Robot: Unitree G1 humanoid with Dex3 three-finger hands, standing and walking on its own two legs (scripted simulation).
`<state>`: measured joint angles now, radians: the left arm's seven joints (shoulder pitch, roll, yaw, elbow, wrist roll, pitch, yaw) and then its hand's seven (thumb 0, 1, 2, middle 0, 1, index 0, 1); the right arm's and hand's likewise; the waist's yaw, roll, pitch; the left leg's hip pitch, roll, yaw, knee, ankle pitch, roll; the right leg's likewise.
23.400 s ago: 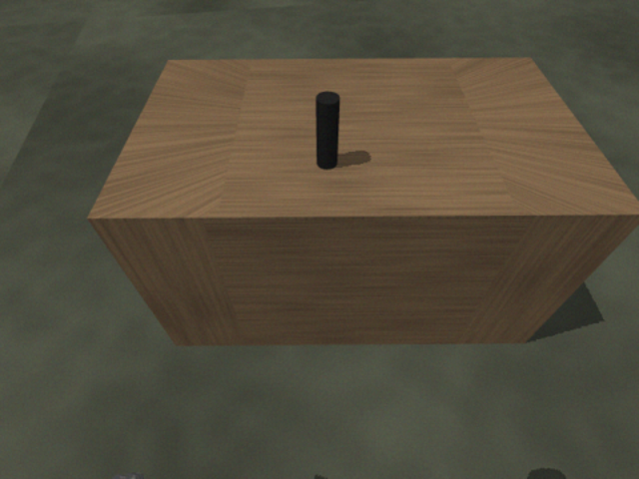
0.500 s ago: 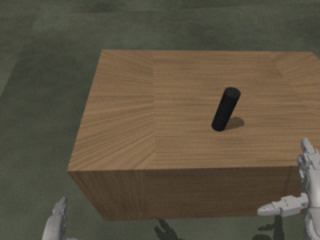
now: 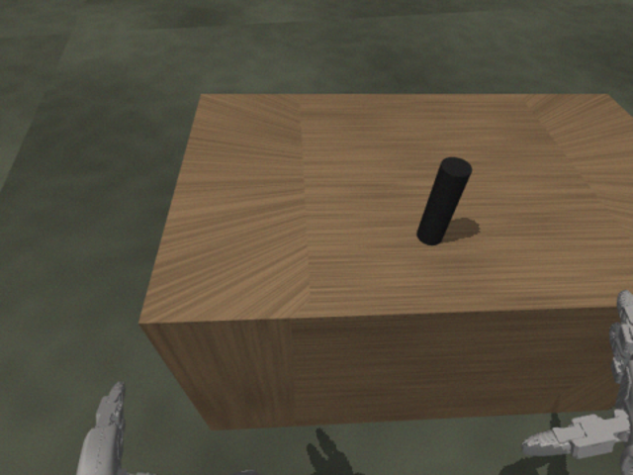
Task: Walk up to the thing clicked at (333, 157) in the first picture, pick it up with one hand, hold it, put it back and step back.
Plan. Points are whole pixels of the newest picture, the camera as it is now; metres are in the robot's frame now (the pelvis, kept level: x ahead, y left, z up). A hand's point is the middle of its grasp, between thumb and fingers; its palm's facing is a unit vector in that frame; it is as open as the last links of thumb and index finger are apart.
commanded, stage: home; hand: right
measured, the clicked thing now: (441, 204) +0.54 -0.23 +0.00
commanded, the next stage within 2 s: none
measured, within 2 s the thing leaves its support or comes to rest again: neither
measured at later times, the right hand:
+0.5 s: hand (458, 437) +0.17 -0.18 -0.08, palm faces +0.08 +0.98 -0.18, open 17.5 cm
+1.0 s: hand (464, 430) +0.18 -0.19 -0.07, palm faces +0.11 +0.96 -0.27, open 17.5 cm
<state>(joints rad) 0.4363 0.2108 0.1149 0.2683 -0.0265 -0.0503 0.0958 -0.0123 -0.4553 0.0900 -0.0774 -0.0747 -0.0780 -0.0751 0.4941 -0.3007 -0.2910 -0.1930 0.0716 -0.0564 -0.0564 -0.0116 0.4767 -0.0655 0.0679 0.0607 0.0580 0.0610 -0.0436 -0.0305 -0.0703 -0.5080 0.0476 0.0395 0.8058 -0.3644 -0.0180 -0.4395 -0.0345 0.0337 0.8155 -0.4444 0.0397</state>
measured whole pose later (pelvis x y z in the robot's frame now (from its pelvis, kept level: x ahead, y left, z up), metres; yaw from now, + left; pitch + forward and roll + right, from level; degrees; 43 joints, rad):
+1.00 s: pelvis +0.01 -0.01 -0.02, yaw +1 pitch +8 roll +2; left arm 0.28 0.21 -0.01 0.50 -0.01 -0.09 0.12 0.01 0.90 0.90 -0.21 -0.29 -0.21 -0.30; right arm 0.46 -0.19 0.00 0.03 0.01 0.19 -0.13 -0.01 0.54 -0.06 0.06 0.06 0.05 0.06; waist 0.02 -0.02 -0.08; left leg -0.61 0.04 0.04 0.89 -0.42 -0.03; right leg -0.56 -0.05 0.04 0.95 -0.53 0.03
